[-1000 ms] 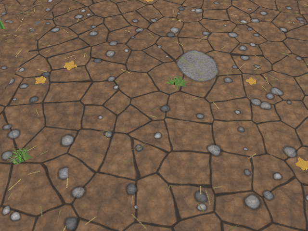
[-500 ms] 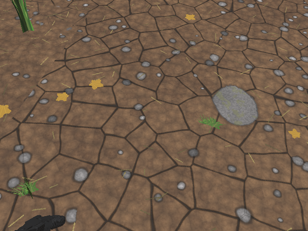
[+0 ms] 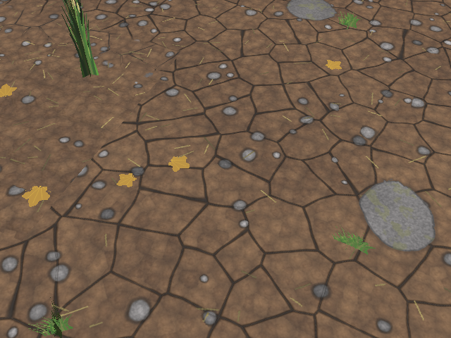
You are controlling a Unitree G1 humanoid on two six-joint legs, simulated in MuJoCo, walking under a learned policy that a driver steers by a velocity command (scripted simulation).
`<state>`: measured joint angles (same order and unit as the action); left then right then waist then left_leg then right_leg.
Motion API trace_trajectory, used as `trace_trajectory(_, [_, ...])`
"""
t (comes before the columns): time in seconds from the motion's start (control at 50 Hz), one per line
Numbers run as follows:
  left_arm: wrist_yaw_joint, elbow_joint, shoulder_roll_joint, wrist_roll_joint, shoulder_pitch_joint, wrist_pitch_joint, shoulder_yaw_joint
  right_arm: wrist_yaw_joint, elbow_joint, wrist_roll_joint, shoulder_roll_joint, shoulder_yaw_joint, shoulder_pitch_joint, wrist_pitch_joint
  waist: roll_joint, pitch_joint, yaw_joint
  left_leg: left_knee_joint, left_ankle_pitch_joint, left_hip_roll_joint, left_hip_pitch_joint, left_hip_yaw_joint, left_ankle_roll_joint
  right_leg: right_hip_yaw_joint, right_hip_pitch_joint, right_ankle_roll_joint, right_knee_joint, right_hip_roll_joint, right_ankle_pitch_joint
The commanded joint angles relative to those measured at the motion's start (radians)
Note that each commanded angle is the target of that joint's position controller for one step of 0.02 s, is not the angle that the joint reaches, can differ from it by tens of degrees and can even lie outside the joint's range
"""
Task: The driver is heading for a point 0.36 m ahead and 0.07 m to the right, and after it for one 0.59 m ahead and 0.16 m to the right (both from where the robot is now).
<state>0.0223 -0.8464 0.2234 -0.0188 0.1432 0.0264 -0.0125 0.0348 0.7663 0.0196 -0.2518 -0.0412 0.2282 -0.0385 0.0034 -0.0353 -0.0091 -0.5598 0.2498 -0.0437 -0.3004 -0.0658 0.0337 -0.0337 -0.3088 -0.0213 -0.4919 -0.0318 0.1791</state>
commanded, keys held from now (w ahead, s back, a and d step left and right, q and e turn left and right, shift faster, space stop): no key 0.40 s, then e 0.26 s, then w+e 0.28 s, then w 0.06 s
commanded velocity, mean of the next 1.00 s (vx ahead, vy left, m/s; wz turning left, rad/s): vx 0.10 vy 0.00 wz -0.21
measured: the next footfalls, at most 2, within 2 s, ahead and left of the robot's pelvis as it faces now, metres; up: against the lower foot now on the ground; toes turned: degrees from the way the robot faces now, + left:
left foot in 1.24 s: +0.40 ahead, +0.02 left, +0.00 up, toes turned -20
right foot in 1.54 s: +0.29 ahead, -0.20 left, +0.00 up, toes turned -19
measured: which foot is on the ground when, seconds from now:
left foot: down 0.00-0.74, up 0.76-1.00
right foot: down 0.00-1.00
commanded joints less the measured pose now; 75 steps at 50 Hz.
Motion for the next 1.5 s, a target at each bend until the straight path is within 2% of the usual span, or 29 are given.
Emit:
trace_trajectory(0.02, [-0.009, 0.055, 0.115, -0.001, -0.031, 0.006, -0.023, 0.002, -0.047, 0.005, -0.114, -0.03, 0.001, 0.02, 0.083, 0.007, -0.004, 0.161, 0.178, -0.034, -0.023, -0.055, -0.074, 0.06, 0.01, 0.007, 0.093, 0.058, 0.19])
trace_trajectory(0.12, [-0.021, 0.012, 0.107, 0.003, -0.001, 0.004, -0.022, -0.002, -0.026, -0.007, -0.099, -0.024, 0.015, 0.057, 0.059, 0.055, -0.003, 0.104, -0.109, -0.024, 0.046, -0.038, -0.047, 0.05, 0.059, -0.003, 0.037, 0.063, -0.028])
trace_trajectory(0.4, [-0.042, -0.103, 0.128, 0.018, -0.018, -0.026, -0.032, -0.002, 0.052, -0.014, -0.088, -0.021, 0.002, 0.053, 0.001, 0.069, -0.003, 0.088, -0.288, -0.001, 0.104, -0.005, -0.058, 0.056, 0.133, 0.012, 0.014, 0.074, -0.175])
trace_trajectory(0.48, [-0.046, -0.081, 0.171, 0.034, -0.078, -0.034, -0.048, 0.022, 0.065, -0.018, -0.141, -0.045, 0.01, 0.042, 0.008, 0.055, 0.016, 0.064, -0.265, -0.005, 0.152, 0.022, -0.071, 0.076, 0.031, -0.01, -0.034, 0.058, -0.205])
trace_trajectory(0.52, [-0.048, -0.066, 0.161, 0.037, -0.088, -0.04, -0.052, 0.036, 0.073, -0.019, -0.154, -0.055, 0.038, 0.033, 0.042, 0.055, 0.024, 0.078, -0.275, -0.05, 0.161, -0.007, -0.105, 0.075, -0.029, -0.01, -0.094, 0.039, -0.173])
trace_trajectory(0.56, [-0.046, -0.049, 0.144, 0.033, -0.084, -0.048, -0.054, 0.047, 0.074, -0.015, -0.172, -0.065, 0.051, 0.028, 0.109, 0.053, 0.026, 0.125, -0.306, -0.156, 0.168, -0.089, -0.17, 0.051, -0.096, 0.005, -0.19, 0.02, -0.071])
trace_trajectory(0.6, [-0.038, -0.041, 0.131, 0.029, -0.052, -0.057, -0.059, 0.054, 0.044, -0.012, -0.174, -0.065, -0.024, 0.032, 0.197, 0.057, 0.008, 0.161, -0.379, -0.289, 0.14, -0.176, -0.251, 0.024, -0.134, 0.009, -0.355, 0.023, 0.282])
trace_trajectory(0.64, [-0.027, -0.017, 0.132, 0.037, -0.066, -0.064, -0.063, 0.055, 0.022, -0.013, -0.184, -0.067, -0.078, 0.043, 0.16, 0.032, 0.005, 0.167, -0.429, -0.33, 0.121, -0.169, -0.264, 0.042, -0.169, 0.004, -0.411, 0.073, 0.403])
trace_trajectory(0.68, [-0.016, -0.026, 0.132, 0.042, -0.017, -0.067, -0.066, 0.052, 0.018, -0.036, -0.214, -0.079, -0.127, 0.047, 0.131, 0.069, -0.022, 0.144, -0.313, -0.282, 0.079, -0.074, -0.199, -0.001, -0.045, -0.004, -0.271, 0.07, 0.245])
trace_trajectory(0.72, [-0.006, -0.076, 0.141, 0.048, 0.104, -0.068, -0.084, 0.038, 0.033, -0.043, -0.184, -0.073, -0.112, 0.043, 0.079, 0.097, -0.059, 0.033, 0.115, -0.186, -0.069, 0.043, -0.13, -0.055, 0.2, -0.033, -0.112, -0.006, 0.131])
trace_trajectory(0.74, [-0.01, -0.094, 0.195, 0.055, 0.179, -0.063, -0.106, 0.024, 0.031, -0.024, -0.113, -0.054, -0.104, 0.043, -0.104, 0.068, -0.073, -0.229, 0.289, -0.091, -0.234, 0.163, -0.063, 0.143, 0.305, -0.1, 0.039, 0.082, 0.26])
trace_trajectory(0.76, [-0.007, -0.056, 0.334, 0.041, 0.226, -0.032, -0.124, 0.02, -0.055, -0.013, -0.058, -0.035, -0.188, 0.056, -0.337, 0.054, -0.089, -0.523, 0.457, 0.084, -0.537, 0.143, -0.003, 0.762, 0.372, -0.298, 0.278, 0.361, 0.459])
trace_trajectory(0.78, [0.0, -0.049, 0.297, 0.001, 0.227, 0.006, -0.104, 0.015, -0.068, -0.048, -0.101, -0.046, -0.231, 0.079, -0.211, 0.051, -0.099, -0.635, 0.416, 0.045, -0.574, -0.03, -0.03, 0.911, 0.316, -0.362, 0.375, 0.426, 0.631])
trace_trajectory(0.8, [-0.004, -0.031, 0.248, 0.004, 0.163, 0.032, -0.09, 0.008, -0.062, -0.066, -0.145, -0.057, -0.224, 0.095, -0.155, -0.018, -0.058, -0.632, 0.298, 0.004, -0.597, -0.048, -0.057, 0.835, 0.273, -0.32, 0.373, 0.406, 0.668])
trace_trajectory(0.84, [-0.016, 0.001, 0.21, 0.033, 0.077, 0.045, -0.077, 0.012, -0.011, -0.027, -0.182, -0.076, -0.174, 0.115, -0.083, -0.041, -0.015, -0.525, 0.098, -0.04, -0.522, -0.042, -0.061, 0.622, 0.22, -0.213, 0.343, 0.305, 0.489])
trace_trajectory(0.86, [-0.023, 0.004, 0.2, 0.032, 0.079, 0.043, -0.073, 0.01, -0.004, -0.014, -0.18, -0.079, -0.175, 0.122, -0.089, -0.028, -0.012, -0.463, 0.025, -0.045, -0.461, -0.038, -0.052, 0.542, 0.203, -0.189, 0.35, 0.26, 0.399])
trace_trajectory(0.92, [-0.039, -0.006, 0.188, 0.03, 0.17, 0.045, -0.071, -0.006, -0.007, -0.016, -0.129, -0.071, -0.21, 0.139, -0.076, 0.007, -0.03, -0.314, -0.13, -0.01, -0.429, -0.012, -0.022, 0.423, 0.26, -0.186, 0.346, 0.211, 0.149])
trace_trajectory(1.04, [-0.048, -0.032, 0.18, 0.033, 0.26, 0.041, -0.069, -0.03, -0.028, -0.03, -0.08, -0.048, -0.298, 0.147, -0.125, -0.012, -0.074, -0.055, -0.291, 0.009, -0.357, 0.016, 0.023, 0.329, 0.242, -0.171, 0.345, 0.193, 0.028])
trace_trajectory(1.14, [-0.05, -0.062, 0.18, 0.027, 0.303, 0.019, -0.069, -0.053, -0.062, -0.027, -0.077, -0.031, -0.367, 0.164, -0.127, -0.029, -0.093, 0.047, -0.282, 0.043, -0.257, 0.057, -0.006, 0.282, 0.256, -0.151, 0.221, 0.192, -0.354])
trace_trajectory(1.18, [-0.052, -0.06, 0.18, 0.027, 0.29, 0.01, -0.07, -0.057, -0.052, -0.027, -0.106, -0.038, -0.326, 0.167, -0.139, -0.001, -0.067, 0.079, -0.248, 0.057, -0.189, 0.058, -0.036, 0.3, 0.289, -0.134, 0.157, 0.203, -0.465])
trace_trajectory(1.22, [-0.056, -0.049, 0.179, 0.03, 0.256, 0.009, -0.069, -0.052, -0.009, -0.011, -0.143, -0.052, -0.191, 0.174, -0.14, 0.066, 0.009, 0.177, -0.336, 0.077, -0.011, 0.077, -0.087, 0.289, 0.307, -0.098, 0.026, 0.165, -0.656])
trace_trajectory(1.24, [-0.054, -0.036, 0.168, 0.021, 0.25, 0.014, -0.064, -0.047, 0.014, 0.006, -0.187, -0.062, -0.084, 0.179, -0.111, 0.163, 0.053, 0.151, -0.556, -0.009, 0.199, 0.005, -0.136, 0.27, 0.234, -0.063, -0.102, 0.126, -0.612])
trace_trajectory(1.26, [-0.051, -0.022, 0.119, 0.0, 0.31, 0.023, -0.048, -0.043, 0.031, 0.024, -0.256, -0.073, 0.026, 0.175, 0.063, 0.313, 0.055, 0.047, -0.923, -0.209, 0.551, -0.198, -0.25, 0.237, -0.009, -0.012, -0.363, 0.03, -0.233])
trace_trajectory(1.28, [-0.048, -0.062, 0.079, 0.014, 0.437, 0.026, -0.035, -0.053, 0.06, 0.006, -0.202, -0.059, 0.079, 0.153, 0.256, 0.459, 0.041, 0.07, -0.989, -0.393, 0.681, -0.425, -0.394, 0.209, -0.145, 0.038, -0.624, -0.07, 0.51])
trace_trajectory(1.3, [-0.048, -0.068, 0.184, 0.036, 0.394, 0.017, -0.062, -0.059, 0.059, -0.025, -0.15, -0.045, 0.052, 0.14, 0.147, 0.375, 0.049, 0.137, -0.728, -0.355, 0.55, -0.42, -0.366, 0.239, -0.188, 0.048, -0.716, -0.027, 0.516])
trace_trajectory(1.32, [-0.052, -0.048, 0.195, 0.048, 0.3, 0.005, -0.07, -0.056, 0.045, -0.03, -0.124, -0.034, -0.048, 0.132, 0.097, 0.226, 0.034, 0.179, -0.578, -0.302, 0.406, -0.319, -0.317, 0.201, -0.236, 0.059, -0.73, 0.01, 0.451])
trace_trajectory(1.36, [-0.066, -0.039, 0.15, 0.027, 0.243, -0.028, -0.069, -0.056, 0.037, -0.012, -0.062, -0.006, -0.174, 0.122, 0.057, 0.105, -0.016, 0.259, -0.427, -0.213, 0.148, -0.186, -0.262, 0.159, -0.157, 0.079, -0.595, 0.083, 0.35])
trace_trajectory(1.42, [-0.073, -0.04, 0.078, 0.019, 0.263, -0.045, -0.053, -0.05, 0.062, 0.01, -0.087, -0.011, -0.208, 0.108, 0.145, 0.093, -0.048, 0.293, -0.395, -0.136, -0.015, -0.075, -0.249, 0.093, 0.029, 0.096, -0.331, 0.078, 0.299])
trace_trajectory(1.5, [-0.066, -0.049, 0.085, 0.011, 0.244, -0.05, -0.053, -0.035, 0.085, -0.015, -0.116, -0.011, -0.203, 0.09, 0.106, 0.136, -0.058, 0.285, -0.124, -0.129, -0.047, -0.066, -0.226, 0.054, 0.207, 0.067, -0.051, 0.06, -0.007])
Over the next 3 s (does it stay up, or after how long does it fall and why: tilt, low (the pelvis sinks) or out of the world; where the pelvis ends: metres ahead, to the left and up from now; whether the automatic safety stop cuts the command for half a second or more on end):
stays up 0.31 -0.07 0.00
